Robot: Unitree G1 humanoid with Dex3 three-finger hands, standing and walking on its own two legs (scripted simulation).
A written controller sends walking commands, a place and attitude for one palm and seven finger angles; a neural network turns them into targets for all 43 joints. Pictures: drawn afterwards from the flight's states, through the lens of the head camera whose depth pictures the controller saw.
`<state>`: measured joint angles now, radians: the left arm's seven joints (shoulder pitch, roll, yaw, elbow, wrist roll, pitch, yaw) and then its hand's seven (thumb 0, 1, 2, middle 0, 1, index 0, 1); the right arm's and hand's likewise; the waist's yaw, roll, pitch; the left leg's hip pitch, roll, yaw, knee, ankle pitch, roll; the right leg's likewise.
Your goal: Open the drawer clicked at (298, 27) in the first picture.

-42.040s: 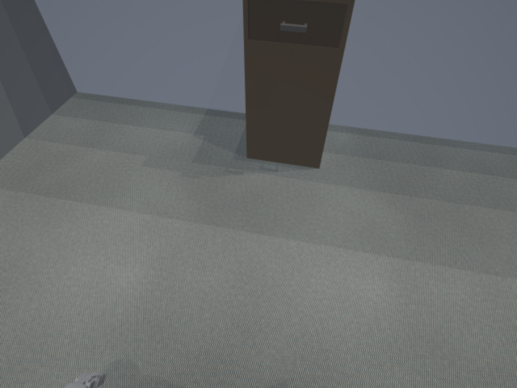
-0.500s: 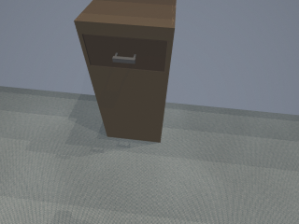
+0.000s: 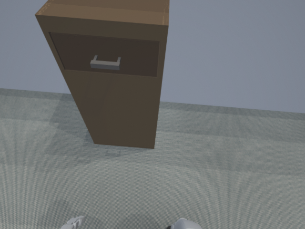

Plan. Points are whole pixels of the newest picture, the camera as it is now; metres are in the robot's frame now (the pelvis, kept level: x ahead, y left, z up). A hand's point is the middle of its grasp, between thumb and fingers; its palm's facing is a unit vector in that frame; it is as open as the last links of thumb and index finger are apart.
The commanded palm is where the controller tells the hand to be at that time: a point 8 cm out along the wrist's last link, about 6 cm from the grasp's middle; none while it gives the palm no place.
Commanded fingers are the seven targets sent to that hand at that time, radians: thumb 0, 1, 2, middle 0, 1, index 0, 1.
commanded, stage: take the last steps up to it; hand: left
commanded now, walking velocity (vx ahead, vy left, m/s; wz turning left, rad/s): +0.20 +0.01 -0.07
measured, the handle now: (106, 61) +0.66 +0.19 +0.02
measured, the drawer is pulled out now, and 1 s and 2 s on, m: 0.00 0.00 0.00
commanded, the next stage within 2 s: come to a stop and stand still in 0.12 s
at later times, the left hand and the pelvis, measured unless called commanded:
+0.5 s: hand (96, 195) +0.23 +0.18 -0.15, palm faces +0.01 -0.97 -0.24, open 7.3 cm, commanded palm none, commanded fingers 0.00 0.90 0.90 -0.20 -0.30 -0.20 -0.30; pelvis +0.14 -0.02 +0.02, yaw -1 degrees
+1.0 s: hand (102, 203) +0.21 +0.15 -0.15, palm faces -0.04 -0.96 -0.27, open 7.3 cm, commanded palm none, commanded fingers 0.00 0.90 0.90 -0.20 -0.30 -0.20 -0.30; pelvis +0.15 -0.05 +0.01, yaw -2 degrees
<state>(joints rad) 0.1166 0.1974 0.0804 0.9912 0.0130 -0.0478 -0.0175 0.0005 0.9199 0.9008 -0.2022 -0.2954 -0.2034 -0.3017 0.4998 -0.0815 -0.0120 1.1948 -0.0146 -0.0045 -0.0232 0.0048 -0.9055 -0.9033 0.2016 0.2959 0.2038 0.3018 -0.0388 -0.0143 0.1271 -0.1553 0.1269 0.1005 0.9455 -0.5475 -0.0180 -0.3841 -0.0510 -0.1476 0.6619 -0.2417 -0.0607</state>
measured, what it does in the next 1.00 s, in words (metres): walks ahead: left foot, then left foot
